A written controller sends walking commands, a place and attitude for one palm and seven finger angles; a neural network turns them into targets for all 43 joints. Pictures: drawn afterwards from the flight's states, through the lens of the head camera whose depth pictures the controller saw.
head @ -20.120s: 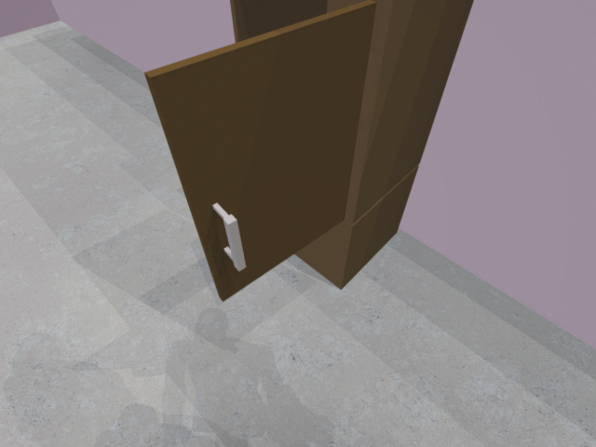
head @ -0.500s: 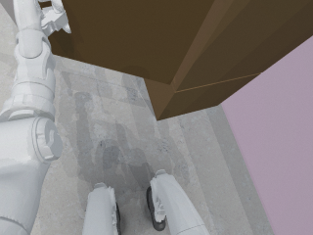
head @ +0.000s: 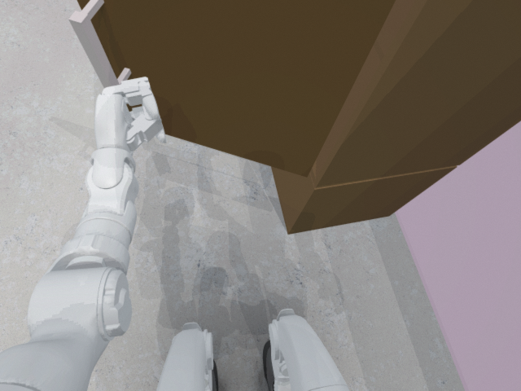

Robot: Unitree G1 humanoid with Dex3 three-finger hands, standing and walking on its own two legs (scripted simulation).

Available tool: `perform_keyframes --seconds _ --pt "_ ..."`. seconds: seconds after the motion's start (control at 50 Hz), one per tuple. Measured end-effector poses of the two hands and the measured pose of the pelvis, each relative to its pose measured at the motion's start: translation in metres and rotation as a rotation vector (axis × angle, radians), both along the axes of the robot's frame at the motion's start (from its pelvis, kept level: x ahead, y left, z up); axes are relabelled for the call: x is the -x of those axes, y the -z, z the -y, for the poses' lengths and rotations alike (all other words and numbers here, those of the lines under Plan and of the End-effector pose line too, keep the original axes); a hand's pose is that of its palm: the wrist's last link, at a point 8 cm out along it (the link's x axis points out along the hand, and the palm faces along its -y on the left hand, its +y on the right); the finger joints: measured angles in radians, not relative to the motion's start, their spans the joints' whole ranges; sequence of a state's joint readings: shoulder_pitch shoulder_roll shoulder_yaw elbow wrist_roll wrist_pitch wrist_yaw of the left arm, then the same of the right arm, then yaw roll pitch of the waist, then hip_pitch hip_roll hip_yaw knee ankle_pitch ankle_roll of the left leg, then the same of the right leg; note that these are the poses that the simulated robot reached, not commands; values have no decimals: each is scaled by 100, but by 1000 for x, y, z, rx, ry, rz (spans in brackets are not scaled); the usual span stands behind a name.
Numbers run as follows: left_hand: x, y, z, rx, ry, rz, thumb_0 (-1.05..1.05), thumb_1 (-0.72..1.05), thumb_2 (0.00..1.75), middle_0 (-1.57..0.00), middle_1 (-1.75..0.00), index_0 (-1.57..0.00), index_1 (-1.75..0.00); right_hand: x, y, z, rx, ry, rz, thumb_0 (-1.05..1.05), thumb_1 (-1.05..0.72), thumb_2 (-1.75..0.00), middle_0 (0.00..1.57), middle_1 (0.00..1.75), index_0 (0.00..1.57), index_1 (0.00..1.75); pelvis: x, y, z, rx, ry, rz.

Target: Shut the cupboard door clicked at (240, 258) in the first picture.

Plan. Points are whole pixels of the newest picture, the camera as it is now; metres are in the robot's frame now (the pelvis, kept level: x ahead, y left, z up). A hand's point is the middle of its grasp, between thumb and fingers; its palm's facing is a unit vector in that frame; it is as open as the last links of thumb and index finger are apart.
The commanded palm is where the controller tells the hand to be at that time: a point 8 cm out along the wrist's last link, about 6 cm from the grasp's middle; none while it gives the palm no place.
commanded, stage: pull the fist back off the door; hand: left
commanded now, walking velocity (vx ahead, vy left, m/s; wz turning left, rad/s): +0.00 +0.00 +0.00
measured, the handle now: (106, 52) +0.65 +0.19 +0.04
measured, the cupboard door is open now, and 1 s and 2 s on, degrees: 62 62 62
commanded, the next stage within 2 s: draw the hand back to the body in 0.14 s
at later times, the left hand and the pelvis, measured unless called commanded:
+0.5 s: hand (135, 138) +0.45 +0.13 +0.08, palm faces +0.00 -1.00 -0.05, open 3.1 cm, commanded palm +0.41 +0.18 +0.10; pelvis +0.01 +0.00 +0.03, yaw -1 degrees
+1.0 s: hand out of the picture +0.32 +0.20 +0.18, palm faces +0.16 -0.95 -0.25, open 3.2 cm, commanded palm +0.28 +0.25 +0.21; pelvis +0.04 +0.01 +0.11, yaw +2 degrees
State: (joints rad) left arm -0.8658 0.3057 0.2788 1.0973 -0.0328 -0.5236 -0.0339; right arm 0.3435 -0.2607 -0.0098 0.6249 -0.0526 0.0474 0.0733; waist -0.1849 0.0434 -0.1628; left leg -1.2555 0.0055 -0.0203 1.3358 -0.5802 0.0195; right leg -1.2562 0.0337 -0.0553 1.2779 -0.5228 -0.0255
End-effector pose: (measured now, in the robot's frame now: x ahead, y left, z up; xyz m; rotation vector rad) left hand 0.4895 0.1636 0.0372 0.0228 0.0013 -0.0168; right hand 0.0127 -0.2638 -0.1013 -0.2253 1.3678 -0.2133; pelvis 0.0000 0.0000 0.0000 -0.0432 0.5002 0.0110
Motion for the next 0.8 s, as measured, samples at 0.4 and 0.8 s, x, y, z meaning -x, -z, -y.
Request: perform_keyframes --seconds 0.4,0.8 --pt "25 -24 1 -17 1 52 2 90 90 -130 -150 -130 -150 -31 5 -19 -52 6 99 0 -91 -89 20 30 20 30 2 -8 -5 -11 11 48" --pt "144 -117 -53 -45 13 38 2 90 90 -127 -146 -126 -146 -136 -96 -15 -13 -78 452 1 -91 -89 20 30 20 30 -24 -83 -4 -26 -10 294"
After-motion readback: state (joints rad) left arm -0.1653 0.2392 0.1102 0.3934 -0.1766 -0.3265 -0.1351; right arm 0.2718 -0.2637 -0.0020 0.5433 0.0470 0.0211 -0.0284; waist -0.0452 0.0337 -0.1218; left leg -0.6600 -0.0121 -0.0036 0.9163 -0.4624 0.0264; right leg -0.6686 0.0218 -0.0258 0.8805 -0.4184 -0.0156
